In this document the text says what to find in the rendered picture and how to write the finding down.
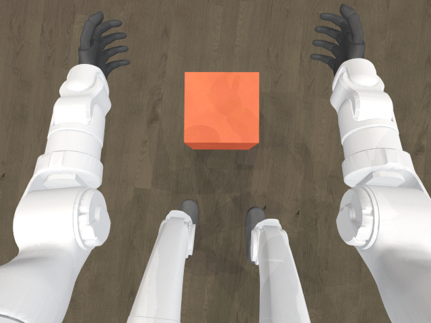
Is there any robot left foot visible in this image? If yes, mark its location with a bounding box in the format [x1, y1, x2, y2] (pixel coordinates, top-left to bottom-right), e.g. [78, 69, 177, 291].
[179, 199, 199, 230]

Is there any left robot upper arm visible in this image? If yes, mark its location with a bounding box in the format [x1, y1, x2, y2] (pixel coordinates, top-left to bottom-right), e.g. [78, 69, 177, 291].
[0, 186, 110, 323]

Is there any left robot hand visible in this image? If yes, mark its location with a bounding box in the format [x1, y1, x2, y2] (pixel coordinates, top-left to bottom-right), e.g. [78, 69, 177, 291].
[78, 11, 130, 80]

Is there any right robot forearm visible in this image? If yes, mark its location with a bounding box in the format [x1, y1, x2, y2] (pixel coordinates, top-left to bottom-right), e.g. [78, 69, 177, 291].
[330, 59, 431, 200]

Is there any right robot upper arm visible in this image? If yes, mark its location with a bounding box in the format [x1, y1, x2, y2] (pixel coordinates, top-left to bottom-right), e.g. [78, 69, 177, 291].
[336, 184, 431, 323]

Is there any carton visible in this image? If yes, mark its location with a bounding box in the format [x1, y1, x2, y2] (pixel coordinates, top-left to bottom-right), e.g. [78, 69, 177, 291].
[184, 72, 259, 149]

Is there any left robot forearm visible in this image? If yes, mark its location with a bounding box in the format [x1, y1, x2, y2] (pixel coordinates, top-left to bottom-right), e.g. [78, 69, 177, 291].
[13, 64, 111, 245]

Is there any robot left thigh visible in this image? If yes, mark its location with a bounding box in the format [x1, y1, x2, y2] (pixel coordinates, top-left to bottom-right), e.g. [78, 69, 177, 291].
[127, 217, 195, 323]

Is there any right robot hand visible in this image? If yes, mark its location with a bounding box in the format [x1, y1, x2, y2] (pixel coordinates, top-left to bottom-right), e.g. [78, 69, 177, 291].
[310, 4, 366, 76]

